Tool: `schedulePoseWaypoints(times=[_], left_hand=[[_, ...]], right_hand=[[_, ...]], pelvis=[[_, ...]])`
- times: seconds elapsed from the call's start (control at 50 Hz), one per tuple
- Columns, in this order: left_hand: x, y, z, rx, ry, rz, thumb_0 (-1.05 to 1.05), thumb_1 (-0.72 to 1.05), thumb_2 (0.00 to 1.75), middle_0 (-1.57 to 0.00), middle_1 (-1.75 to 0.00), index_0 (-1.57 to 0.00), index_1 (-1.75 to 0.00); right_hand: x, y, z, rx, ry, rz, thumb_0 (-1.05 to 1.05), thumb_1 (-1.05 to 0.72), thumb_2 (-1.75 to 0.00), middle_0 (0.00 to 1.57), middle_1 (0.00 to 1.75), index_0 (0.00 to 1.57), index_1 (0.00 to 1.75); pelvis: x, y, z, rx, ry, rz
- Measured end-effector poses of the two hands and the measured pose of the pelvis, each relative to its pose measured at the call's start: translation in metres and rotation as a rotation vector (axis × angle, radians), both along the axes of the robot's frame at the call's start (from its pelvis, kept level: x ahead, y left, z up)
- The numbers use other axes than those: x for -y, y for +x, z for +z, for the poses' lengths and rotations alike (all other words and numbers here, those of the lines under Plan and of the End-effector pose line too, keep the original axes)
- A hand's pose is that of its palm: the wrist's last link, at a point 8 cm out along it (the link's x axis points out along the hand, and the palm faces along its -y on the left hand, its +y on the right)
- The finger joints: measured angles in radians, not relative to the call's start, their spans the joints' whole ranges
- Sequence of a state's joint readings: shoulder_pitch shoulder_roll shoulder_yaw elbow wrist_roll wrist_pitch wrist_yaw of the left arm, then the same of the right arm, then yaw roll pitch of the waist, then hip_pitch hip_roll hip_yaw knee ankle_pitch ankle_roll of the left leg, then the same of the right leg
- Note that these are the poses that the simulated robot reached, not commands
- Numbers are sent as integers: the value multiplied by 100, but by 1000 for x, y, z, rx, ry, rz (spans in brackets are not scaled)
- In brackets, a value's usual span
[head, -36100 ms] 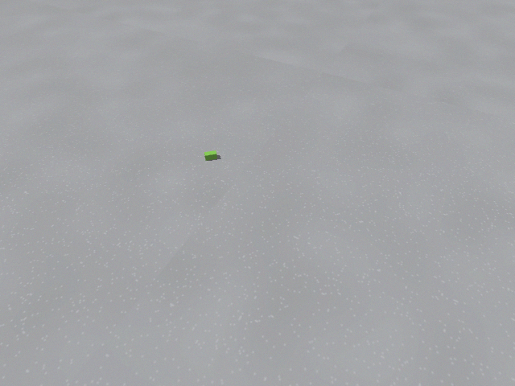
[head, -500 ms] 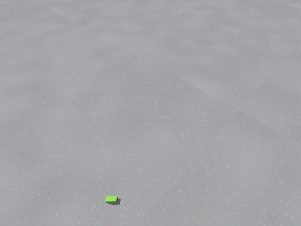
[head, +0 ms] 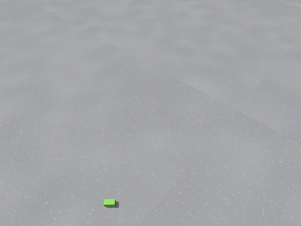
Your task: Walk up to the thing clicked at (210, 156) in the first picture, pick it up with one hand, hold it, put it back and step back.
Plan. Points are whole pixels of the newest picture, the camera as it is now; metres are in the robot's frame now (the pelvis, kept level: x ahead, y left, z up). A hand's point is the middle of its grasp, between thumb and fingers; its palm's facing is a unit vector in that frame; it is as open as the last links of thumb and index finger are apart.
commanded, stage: stand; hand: left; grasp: from above
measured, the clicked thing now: (109, 202) +0.42 +0.27 -0.76
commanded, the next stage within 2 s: step back in 0.74 s
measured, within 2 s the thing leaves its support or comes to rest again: neither
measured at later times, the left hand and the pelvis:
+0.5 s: hand out of the picture +0.07 +0.25 -0.16, palm faces +0.01 -0.94 -0.34, open 7.4 cm; pelvis +0.00 +0.00 +0.00, yaw +0 degrees
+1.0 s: hand out of the picture +0.06 +0.26 -0.17, palm faces -0.03 -0.92 -0.40, open 7.4 cm; pelvis -0.04 -0.01 -0.02, yaw +0 degrees
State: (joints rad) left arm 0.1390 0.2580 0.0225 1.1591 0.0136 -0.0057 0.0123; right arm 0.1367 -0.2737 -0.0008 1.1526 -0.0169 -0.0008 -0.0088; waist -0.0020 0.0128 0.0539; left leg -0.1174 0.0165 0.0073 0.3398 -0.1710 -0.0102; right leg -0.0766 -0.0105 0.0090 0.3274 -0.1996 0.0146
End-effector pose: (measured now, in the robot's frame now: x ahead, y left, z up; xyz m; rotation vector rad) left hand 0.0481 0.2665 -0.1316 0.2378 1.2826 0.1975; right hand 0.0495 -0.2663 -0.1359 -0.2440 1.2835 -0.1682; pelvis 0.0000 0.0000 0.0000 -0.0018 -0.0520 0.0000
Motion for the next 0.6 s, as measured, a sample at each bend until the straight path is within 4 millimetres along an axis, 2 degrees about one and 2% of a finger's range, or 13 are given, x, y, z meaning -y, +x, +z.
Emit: schedulePoseWaypoints(times=[0.36,0.6], left_hand=[[-25,8,8,21,49,-8,0,90,90,-20,-30,-20,-30],[-28,15,11,39,53,-24,1,90,90,-20,-30,-20,-30]], right_hand=[[19,6,9,18,-51,2,0,-90,-89,20,30,21,30],[22,14,11,38,-53,13,0,-90,-89,20,30,21,30]], pelvis=[[-2,-2,0,-2,0,0],[-2,-1,1,-5,1,-1]])
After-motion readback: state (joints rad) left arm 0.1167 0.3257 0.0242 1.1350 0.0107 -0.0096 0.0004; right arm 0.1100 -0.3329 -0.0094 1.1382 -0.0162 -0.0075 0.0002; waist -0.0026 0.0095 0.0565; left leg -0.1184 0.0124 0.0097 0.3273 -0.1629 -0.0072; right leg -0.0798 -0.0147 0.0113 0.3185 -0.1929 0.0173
